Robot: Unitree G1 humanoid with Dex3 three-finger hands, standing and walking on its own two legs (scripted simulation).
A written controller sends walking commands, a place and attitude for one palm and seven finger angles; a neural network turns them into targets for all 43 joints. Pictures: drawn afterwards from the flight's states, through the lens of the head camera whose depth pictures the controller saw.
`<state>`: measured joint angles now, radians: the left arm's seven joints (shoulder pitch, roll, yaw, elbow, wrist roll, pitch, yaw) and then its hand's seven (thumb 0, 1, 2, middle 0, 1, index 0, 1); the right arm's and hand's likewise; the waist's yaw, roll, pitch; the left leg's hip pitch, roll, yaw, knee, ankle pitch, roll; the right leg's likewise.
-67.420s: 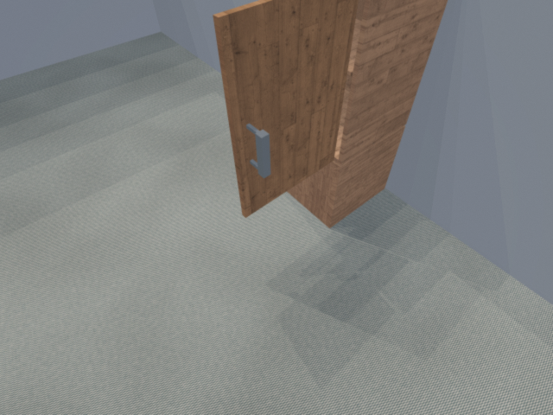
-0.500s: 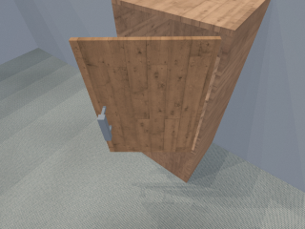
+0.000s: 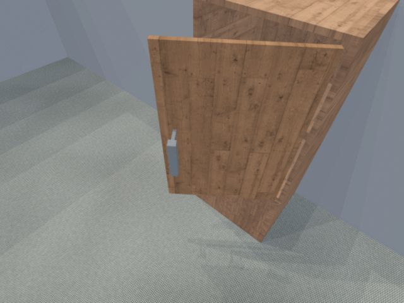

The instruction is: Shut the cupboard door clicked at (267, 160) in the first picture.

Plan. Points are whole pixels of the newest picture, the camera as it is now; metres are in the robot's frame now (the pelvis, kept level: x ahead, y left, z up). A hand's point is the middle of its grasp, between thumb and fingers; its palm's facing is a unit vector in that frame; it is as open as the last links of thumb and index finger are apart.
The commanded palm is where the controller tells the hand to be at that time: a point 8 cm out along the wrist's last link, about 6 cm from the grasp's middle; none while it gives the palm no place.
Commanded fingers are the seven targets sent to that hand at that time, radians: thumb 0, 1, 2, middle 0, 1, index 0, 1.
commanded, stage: look again from close up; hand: left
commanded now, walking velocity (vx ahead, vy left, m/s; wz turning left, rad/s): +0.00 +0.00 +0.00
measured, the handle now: (174, 153) +0.53 +0.13 -0.06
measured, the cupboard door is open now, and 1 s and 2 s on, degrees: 36 36 36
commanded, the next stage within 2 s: shuffle to correct the standing spot in 0.12 s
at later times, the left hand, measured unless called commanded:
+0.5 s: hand out of the picture -0.07 +0.14 -0.17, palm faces +0.01 -0.99 -0.16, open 7.3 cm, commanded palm none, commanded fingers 0.00 0.90 0.90 -0.20 -0.30 -0.20 -0.30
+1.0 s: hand out of the picture +0.06 +0.10 -0.17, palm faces +0.05 -0.98 -0.20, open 7.3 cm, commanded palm none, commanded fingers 0.00 0.90 0.90 -0.20 -0.30 -0.20 -0.30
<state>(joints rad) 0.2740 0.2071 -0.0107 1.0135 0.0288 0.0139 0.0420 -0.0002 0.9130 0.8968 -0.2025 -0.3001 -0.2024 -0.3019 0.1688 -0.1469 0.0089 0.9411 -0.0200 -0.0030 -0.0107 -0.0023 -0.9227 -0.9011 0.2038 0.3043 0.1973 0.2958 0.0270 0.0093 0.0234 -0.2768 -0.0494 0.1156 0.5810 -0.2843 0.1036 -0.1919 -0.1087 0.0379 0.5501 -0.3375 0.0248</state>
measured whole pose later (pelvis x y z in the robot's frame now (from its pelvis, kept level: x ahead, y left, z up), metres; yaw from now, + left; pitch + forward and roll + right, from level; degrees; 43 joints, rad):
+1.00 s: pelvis +0.05 -0.08 +0.00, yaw +0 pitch +1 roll +0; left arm 0.32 0.16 0.04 1.02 0.03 -0.05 0.01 0.01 0.94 0.90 -0.20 -0.30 -0.20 -0.30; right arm 0.35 -0.13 -0.03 1.08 -0.03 0.00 -0.01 0.00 -0.91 -0.90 0.20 0.30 0.20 0.30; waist 0.01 0.01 0.01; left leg -0.36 0.04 0.06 0.82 -0.47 0.03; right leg -0.31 -0.02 -0.10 0.59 -0.30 -0.03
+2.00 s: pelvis +0.06 -0.08 +0.00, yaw +0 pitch +0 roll -1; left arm 0.36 0.13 0.01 1.06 0.03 -0.01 0.03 0.00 0.91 0.90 -0.21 -0.30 -0.21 -0.30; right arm 0.31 -0.20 -0.03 1.03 -0.02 0.02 -0.02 0.00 -0.92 -0.90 0.20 0.30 0.19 0.30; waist 0.02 0.00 0.04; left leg -0.27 0.02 0.06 0.56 -0.29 0.00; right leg -0.19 -0.04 -0.07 0.51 -0.32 0.03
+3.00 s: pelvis +0.00 -0.03 +0.01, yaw +0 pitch -2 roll +0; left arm 0.38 0.14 -0.02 1.09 0.03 0.00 0.04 0.00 0.91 0.90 -0.20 -0.30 -0.20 -0.30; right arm 0.29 -0.15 0.00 1.09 -0.01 0.00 -0.01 0.00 -0.91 -0.90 0.20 0.30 0.20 0.30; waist 0.00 -0.02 0.01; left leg -0.24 -0.07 0.10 0.40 -0.14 0.10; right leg -0.21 -0.07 0.03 0.45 -0.22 0.04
